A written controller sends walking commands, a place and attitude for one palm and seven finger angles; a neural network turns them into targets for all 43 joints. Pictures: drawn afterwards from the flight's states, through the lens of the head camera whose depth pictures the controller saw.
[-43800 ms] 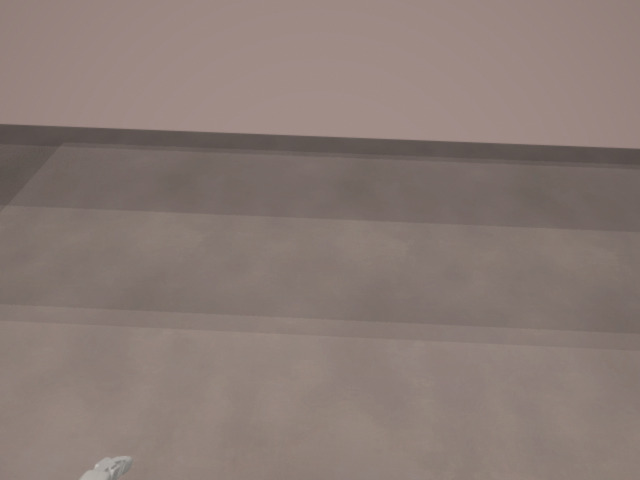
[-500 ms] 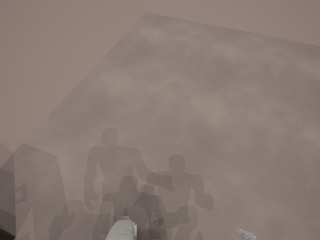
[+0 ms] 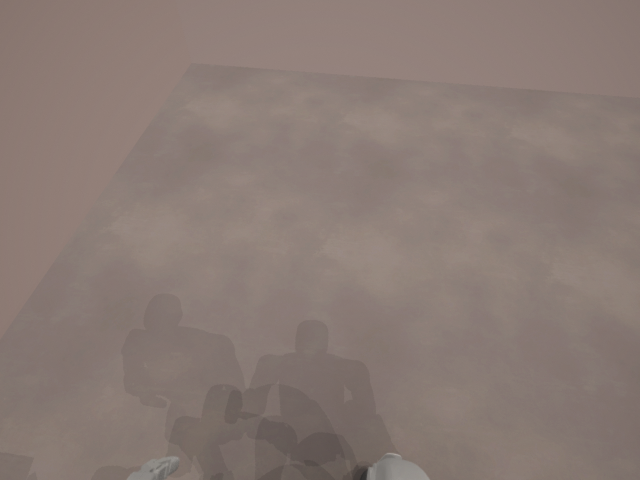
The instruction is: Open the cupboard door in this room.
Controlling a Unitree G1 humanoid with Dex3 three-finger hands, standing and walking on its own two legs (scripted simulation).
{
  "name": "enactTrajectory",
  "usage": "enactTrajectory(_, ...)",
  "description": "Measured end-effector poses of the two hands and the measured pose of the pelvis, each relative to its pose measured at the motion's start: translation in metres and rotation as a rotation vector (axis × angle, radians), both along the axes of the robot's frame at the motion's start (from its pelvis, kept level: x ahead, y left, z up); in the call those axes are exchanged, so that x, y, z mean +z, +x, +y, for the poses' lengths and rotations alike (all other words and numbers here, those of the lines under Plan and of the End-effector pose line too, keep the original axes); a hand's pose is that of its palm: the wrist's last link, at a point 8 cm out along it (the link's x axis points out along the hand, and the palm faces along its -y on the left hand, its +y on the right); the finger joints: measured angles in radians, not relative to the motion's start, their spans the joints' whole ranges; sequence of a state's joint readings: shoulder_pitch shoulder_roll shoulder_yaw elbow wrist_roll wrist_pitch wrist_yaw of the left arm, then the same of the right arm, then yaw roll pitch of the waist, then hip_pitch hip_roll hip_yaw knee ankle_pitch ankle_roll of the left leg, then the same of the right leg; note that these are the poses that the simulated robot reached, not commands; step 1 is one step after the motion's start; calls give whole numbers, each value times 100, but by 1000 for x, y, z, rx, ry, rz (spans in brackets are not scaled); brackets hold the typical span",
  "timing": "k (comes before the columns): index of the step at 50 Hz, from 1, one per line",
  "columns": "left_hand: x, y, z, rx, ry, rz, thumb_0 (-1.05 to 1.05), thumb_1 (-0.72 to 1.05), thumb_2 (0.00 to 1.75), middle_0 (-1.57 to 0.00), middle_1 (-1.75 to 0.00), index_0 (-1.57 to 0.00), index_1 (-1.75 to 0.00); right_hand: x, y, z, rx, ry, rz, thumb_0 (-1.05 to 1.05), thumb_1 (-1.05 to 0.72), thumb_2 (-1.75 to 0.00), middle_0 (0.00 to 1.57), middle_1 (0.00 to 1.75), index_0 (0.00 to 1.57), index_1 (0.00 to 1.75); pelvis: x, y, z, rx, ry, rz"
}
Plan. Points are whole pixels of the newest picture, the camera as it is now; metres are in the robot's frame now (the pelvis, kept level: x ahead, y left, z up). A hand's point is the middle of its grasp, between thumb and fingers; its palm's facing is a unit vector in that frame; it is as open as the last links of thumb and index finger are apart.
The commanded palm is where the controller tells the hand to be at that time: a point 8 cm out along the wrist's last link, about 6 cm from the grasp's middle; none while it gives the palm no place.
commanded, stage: walk to a spot facing it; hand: left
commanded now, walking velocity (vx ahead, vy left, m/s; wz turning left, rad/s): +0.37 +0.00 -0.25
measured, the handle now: out of the picture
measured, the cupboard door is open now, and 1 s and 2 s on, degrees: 47 47 47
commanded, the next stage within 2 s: turn to face it in 0.34 s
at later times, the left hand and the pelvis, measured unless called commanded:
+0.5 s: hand (213, 442) +0.20 +0.17 -0.19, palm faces +0.05 -0.99 -0.15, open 7.3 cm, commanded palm none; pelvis +0.23 -0.01 -0.01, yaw -2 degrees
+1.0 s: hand (231, 329) +0.38 +0.17 -0.16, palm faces +0.27 -0.93 -0.23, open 7.4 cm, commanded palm none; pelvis +0.33 -0.04 +0.00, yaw +16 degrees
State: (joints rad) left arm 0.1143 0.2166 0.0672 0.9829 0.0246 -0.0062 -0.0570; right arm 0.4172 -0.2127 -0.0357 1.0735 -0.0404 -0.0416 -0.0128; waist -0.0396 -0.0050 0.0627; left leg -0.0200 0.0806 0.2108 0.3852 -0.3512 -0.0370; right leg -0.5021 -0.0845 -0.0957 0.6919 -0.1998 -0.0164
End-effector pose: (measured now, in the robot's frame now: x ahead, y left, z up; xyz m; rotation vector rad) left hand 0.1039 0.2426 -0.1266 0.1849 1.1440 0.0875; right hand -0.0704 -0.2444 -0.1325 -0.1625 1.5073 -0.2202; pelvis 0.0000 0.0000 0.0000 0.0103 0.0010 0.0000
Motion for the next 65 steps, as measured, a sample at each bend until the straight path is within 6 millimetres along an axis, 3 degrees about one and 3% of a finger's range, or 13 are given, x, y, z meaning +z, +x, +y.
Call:
enactTrajectory(4, -6, 74, -19, -53, 35, -91, 1, 91, 90, -20, -30, -20, -30, -16, -3, -12, -67, 28, 108, 0, -91, -90, 20, 30, 19, 30, -18, 42, -21, -17, 14, -5)
enactTrajectory(7, -3, 93, -31, -38, 32, -94, 0, 91, 90, -20, -30, -20, -30, -16, 30, -18, -85, 37, 100, 1, -91, -90, 20, 30, 19, 30, -13, 66, -29, -20, -1, -22)
enactTrajectory(11, -2, 92, -46, -22, 10, -6, 0, 91, 90, -20, -30, -20, -30, -6, 111, -24, -70, 33, -38, 1, -91, -90, 20, 30, 19, 30, 2, 99, -35, -29, 0, -16)
enactTrajectory(16, -4, 89, -39, 30, 6, 96, 0, 94, 90, -20, -30, -20, -30, 3, 218, -20, -18, 45, -211, 0, -91, -90, 20, 30, 19, 30, 8, 142, -35, -36, -7, -3)
enactTrajectory(25, -35, 94, -20, 125, -42, 282, 1, 92, 90, -20, -30, -20, -30, 0, 384, 3, 108, 5, -390, 0, -91, -90, 20, 30, 19, 30, -12, 232, -6, -30, -34, -10)
enactTrajectory(28, -37, 117, -16, 117, -33, 300, 1, 91, 90, -20, -30, -20, -30, 1, 403, 10, 114, -4, -391, 0, -91, -90, 20, 30, 19, 30, -11, 251, -3, -23, -20, -14)
enactTrajectory(31, -30, 155, -15, 132, -31, 241, 1, 91, 90, -20, -30, -20, -30, 1, 403, 14, 126, 4, -324, 0, -91, -90, 20, 30, 20, 30, -5, 264, -3, 16, -23, -8)
enactTrajectory(37, -13, 230, -21, 164, -16, 67, 1, 91, 90, -20, -30, -20, -30, -7, 400, -4, 152, 14, -171, 0, -92, -90, 20, 30, 20, 30, -1, 284, -15, 93, -27, 5)
enactTrajectory(42, -8, 262, -29, 193, 33, -17, 1, 91, 90, -20, -30, -20, -30, -20, 422, -29, 159, 33, -135, 0, -91, -90, 20, 30, 20, 30, -10, 302, -36, 146, -4, 13)
enactTrajectory(49, 3, 253, -34, 293, 42, -3, 1, 91, 90, -20, -30, -20, -30, -1, 495, -40, 267, 25, -189, 0, -91, -90, 20, 30, 19, 30, 3, 325, -44, 262, 26, 11)
enactTrajectory(57, -26, 206, -16, 431, 8, 74, 1, 90, 90, -21, -30, -20, -30, 5, 595, -1, 478, 3, -350, 0, -91, -90, 20, 30, 19, 30, -16, 337, -26, 372, 1, 11)
enactTrajectory(60, -32, 190, -7, 476, 26, 124, 1, 90, 90, -20, -30, -20, -30, 7, 612, 12, 529, 4, -386, 0, -90, -90, 20, 30, 19, 30, -18, 340, -27, 397, 5, 12)
enactTrajectory(65, -15, 189, -4, 537, 55, 110, 1, 91, 90, -20, -30, -20, -30, 9, 622, 17, 589, 19, -356, 0, -90, -90, 20, 30, 20, 30, -9, 346, -35, 455, -12, 16)
